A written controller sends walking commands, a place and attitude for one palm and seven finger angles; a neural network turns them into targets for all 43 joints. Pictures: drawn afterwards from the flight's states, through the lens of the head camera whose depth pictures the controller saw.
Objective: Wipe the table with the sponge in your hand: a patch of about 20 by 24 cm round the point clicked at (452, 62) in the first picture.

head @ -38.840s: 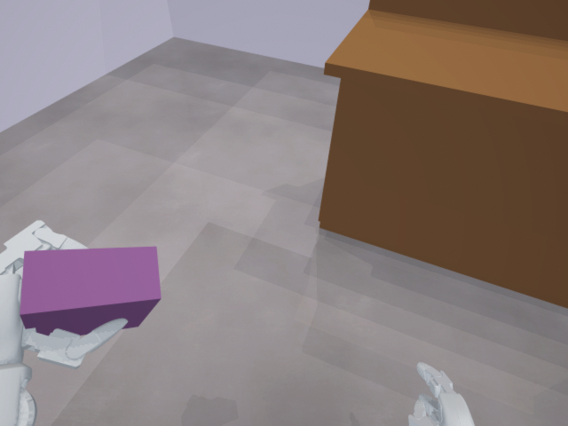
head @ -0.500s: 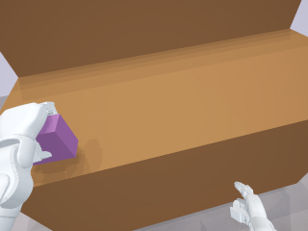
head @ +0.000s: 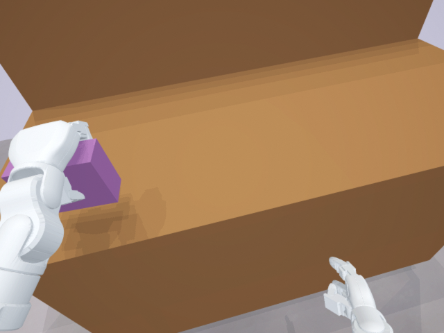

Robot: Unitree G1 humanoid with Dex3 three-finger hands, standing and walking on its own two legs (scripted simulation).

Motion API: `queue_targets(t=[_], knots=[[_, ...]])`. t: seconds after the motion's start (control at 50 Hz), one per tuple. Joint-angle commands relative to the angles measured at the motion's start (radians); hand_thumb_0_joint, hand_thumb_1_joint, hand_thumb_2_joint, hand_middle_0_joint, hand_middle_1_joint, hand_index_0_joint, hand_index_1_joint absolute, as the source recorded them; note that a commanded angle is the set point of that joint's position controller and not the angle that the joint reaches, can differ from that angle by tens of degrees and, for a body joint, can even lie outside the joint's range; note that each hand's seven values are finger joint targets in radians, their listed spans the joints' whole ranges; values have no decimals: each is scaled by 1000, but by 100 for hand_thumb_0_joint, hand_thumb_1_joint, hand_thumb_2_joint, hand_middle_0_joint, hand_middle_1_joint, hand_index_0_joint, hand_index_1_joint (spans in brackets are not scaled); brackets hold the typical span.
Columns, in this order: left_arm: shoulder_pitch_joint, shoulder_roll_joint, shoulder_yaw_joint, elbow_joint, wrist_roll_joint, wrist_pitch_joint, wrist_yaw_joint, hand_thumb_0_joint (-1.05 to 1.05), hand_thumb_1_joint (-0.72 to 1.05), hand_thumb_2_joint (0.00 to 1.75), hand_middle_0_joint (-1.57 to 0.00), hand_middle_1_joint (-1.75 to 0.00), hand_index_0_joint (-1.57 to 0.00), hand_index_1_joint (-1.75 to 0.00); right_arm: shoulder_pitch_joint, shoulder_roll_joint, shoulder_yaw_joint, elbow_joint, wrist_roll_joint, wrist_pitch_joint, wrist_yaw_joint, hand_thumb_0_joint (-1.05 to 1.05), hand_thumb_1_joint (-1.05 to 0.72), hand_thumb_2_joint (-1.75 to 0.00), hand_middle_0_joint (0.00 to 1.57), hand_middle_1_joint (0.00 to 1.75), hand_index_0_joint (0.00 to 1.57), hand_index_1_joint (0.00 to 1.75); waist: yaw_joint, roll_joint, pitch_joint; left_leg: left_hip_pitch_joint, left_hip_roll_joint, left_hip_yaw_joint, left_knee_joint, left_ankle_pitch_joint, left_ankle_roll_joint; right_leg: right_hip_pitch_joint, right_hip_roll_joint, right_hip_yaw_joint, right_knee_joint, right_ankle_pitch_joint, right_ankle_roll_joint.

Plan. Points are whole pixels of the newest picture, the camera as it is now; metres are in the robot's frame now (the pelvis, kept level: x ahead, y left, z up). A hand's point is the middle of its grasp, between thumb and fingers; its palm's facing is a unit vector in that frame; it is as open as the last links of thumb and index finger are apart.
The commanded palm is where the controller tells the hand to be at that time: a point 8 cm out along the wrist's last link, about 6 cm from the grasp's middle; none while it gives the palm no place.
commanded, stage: lift the sponge slowly off the table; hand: left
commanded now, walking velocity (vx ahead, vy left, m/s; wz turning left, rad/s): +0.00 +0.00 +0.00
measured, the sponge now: (74, 184) +0.28 +0.32 +0.15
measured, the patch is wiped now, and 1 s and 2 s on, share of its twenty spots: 1.00 1.00 1.00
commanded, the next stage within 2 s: bring the sponge back beside the body in 0.60 s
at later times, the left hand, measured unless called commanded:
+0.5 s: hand (60, 148) +0.30 +0.32 +0.22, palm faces +0.12 +0.00 -0.99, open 9.7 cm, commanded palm +0.25 +0.32 +0.29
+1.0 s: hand (57, 156) +0.28 +0.31 +0.21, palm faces +0.16 -0.03 -0.99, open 9.7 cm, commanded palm +0.23 +0.32 +0.29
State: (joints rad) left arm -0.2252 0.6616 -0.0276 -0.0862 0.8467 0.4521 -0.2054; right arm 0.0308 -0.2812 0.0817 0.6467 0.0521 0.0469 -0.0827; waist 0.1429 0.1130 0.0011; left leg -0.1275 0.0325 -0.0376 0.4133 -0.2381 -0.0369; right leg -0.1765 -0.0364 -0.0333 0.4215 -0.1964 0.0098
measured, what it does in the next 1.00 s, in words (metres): stands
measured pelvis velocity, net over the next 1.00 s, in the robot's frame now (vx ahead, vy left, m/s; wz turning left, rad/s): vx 0.01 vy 0.01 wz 0.00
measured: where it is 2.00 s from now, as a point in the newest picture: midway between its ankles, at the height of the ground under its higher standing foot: outside the picture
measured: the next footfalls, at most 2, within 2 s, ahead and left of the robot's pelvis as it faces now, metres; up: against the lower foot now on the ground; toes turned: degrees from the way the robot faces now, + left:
none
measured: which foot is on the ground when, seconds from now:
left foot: down 0.00-1.00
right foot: down 0.00-1.00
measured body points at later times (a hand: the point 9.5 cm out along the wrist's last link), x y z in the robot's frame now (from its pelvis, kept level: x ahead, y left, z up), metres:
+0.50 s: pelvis +0.01 +0.00 +0.00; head +0.01 -0.05 +0.45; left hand +0.29 +0.32 +0.27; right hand +0.26 -0.20 -0.09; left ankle -0.01 +0.15 -0.74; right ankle +0.02 -0.13 -0.74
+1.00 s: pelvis +0.01 +0.01 +0.00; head +0.01 -0.03 +0.45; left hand +0.27 +0.31 +0.27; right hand +0.27 -0.18 -0.08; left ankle -0.01 +0.15 -0.74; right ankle +0.02 -0.13 -0.74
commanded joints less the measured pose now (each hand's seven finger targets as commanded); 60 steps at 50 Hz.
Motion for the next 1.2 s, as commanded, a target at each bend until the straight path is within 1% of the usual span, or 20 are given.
queue_targets(t=[0.0,0.06,0.1,0.14,0.26,0.32,0.46,0.52,0.54,0.56,0.6,0.76,0.82,0.86,0.92,0.96,1.04,1.1,1.16,1.18], knots=[[-371,311,192,-156,36,-12,34,0,10,130,-120,-160,-120,-160,-202,-107,-47,-179,-4,-57,-6,0,-90,-90,20,30,20,30,-5,-53,-232,-35,-73,35,-63,192,57,145,58,-5,-49,71,-65],[-390,347,222,-196,38,-23,31,0,10,130,-120,-160,-120,-160,-195,-106,-44,-191,-9,-67,-5,0,-90,-90,20,30,20,30,5,-32,-288,-25,-78,36,-43,240,59,167,52,1,-28,114,-69],[-372,344,223,-163,28,-24,25,0,10,130,-120,-160,-120,-160,-192,-110,-48,-180,-5,-56,-4,0,-90,-90,20,30,20,30,-4,-28,-242,-33,-73,37,-48,233,55,150,57,-2,-41,121,-66],[-363,357,245,-235,18,-28,20,0,10,130,-120,-160,-120,-160,-221,-107,-48,-207,3,-63,1,0,-90,-90,20,30,20,30,5,16,-274,-23,-71,30,-40,244,56,164,60,21,-33,131,-74],[-356,349,231,-228,9,0,5,0,10,130,-120,-160,-120,-160,-191,-109,-45,-206,-3,-61,2,0,-90,-90,20,30,20,30,6,-33,-276,-34,-77,39,-28,279,59,162,48,-1,-16,168,-63],[-381,358,223,-158,8,15,-10,0,10,130,-120,-160,-120,-160,-188,-119,-49,-191,1,-48,-4,0,-90,-90,20,30,20,30,-6,-59,-215,-45,-72,39,-38,239,59,125,53,-6,-35,137,-57],[-452,396,243,-249,22,3,-31,0,10,130,-120,-160,-120,-160,-175,-108,-41,-209,-6,-64,-6,0,-90,-90,20,30,20,30,6,-21,-340,-5,-83,35,-19,327,65,183,45,-4,-2,212,-64],[-377,378,243,-190,13,9,-45,0,10,130,-120,-160,-120,-160,-174,-112,-45,-200,-3,-46,-2,0,-90,-90,20,30,20,30,2,-54,-269,-25,-74,40,-25,304,59,155,52,-8,-16,209,-59],[-370,376,248,-228,10,12,-48,0,10,130,-120,-160,-120,-160,-214,-111,-42,-220,7,-52,2,0,-90,-90,20,30,20,30,3,-20,-285,-17,-69,34,-19,309,61,157,59,18,-16,212,-67],[-383,388,254,-229,15,18,-46,0,10,130,-120,-160,-120,-160,-171,-112,-40,-213,-5,-48,4,0,-90,-90,20,30,20,30,10,-57,-308,-27,-75,38,-17,339,60,177,46,-6,1,234,-62],[-352,348,226,-207,2,31,-55,0,10,130,-120,-160,-120,-160,-181,-112,-42,-210,1,-35,7,0,-90,-90,20,30,20,30,2,-57,-260,-33,-68,41,-27,321,56,154,52,-14,-11,226,-58],[-298,385,274,-370,0,36,-47,0,10,130,-120,-160,-120,-160,-187,-102,-35,-244,-5,-36,14,0,-90,-90,20,30,20,30,22,-40,-334,-15,-76,40,-7,381,63,191,46,-6,20,264,-61],[-260,368,270,-333,-12,39,-40,0,10,130,-120,-160,-120,-160,-188,-104,-40,-229,-2,-27,11,0,-90,-90,20,30,20,30,14,-38,-257,-25,-68,43,-18,339,58,150,55,-12,-3,226,-58],[-293,383,278,-398,-5,42,-26,0,10,130,-120,-160,-120,-160,-191,-100,-35,-240,-5,-38,11,0,-90,-90,20,30,20,30,21,-21,-311,-13,-73,41,-11,359,61,173,49,-3,11,228,-63],[-274,359,260,-351,-12,52,-17,0,10,130,-120,-160,-120,-160,-202,-101,-38,-225,-1,-31,7,0,-90,-90,20,30,20,30,13,-28,-246,-23,-65,40,-30,305,54,141,57,-11,-12,177,-60],[-291,382,274,-383,-5,61,-8,0,10,130,-120,-160,-120,-160,-199,-102,-33,-232,-5,-42,7,0,-90,-90,20,30,20,30,23,-30,-290,-20,-70,37,-21,324,57,164,51,0,2,185,-65],[-258,331,243,-417,-23,72,-13,0,10,130,-120,-160,-120,-160,-263,-92,-28,-246,11,-42,7,0,-90,-90,20,30,20,30,12,13,-257,-8,-59,31,-32,289,55,141,67,17,-17,155,-68],[-226,309,225,-407,-28,76,-14,0,10,130,-120,-160,-120,-160,-228,-93,-30,-232,1,-35,7,0,-90,-90,20,30,20,30,15,-10,-245,-16,-62,34,-39,284,53,142,59,-10,-17,156,-61],[-218,340,254,-475,-20,81,-8,0,10,130,-120,-160,-120,-160,-227,-90,-23,-248,-6,-41,7,0,-90,-90,20,30,20,30,29,-19,-299,-11,-68,36,-25,312,58,169,53,1,4,173,-64],[-169,328,260,-423,-25,86,-9,0,10,130,-120,-160,-120,-160,-226,-89,-30,-232,-5,-35,6,0,-90,-90,20,30,20,30,20,-29,-243,-13,-62,42,-24,295,55,141,59,0,-13,167,-61]])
